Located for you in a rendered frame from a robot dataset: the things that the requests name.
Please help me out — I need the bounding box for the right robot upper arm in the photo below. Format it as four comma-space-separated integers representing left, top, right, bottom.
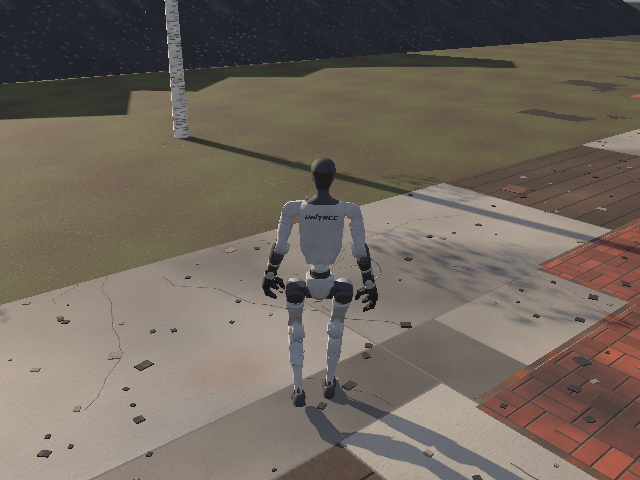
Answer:
343, 202, 367, 258

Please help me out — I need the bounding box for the left robot upper arm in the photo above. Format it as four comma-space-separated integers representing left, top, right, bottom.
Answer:
274, 200, 302, 255

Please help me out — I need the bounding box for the robot left hand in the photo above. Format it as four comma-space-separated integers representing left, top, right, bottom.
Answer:
262, 276, 285, 299

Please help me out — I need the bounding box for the robot right hand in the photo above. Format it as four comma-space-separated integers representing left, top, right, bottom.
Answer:
355, 285, 378, 312

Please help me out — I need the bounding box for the robot right foot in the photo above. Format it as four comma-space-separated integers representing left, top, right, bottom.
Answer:
322, 374, 336, 399

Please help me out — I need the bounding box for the robot left forearm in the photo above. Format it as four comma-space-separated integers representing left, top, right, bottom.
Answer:
264, 239, 284, 280

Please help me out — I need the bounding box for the robot right thigh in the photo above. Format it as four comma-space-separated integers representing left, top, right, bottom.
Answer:
327, 278, 353, 339

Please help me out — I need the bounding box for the robot right forearm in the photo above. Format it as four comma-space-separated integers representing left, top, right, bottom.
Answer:
357, 243, 376, 289

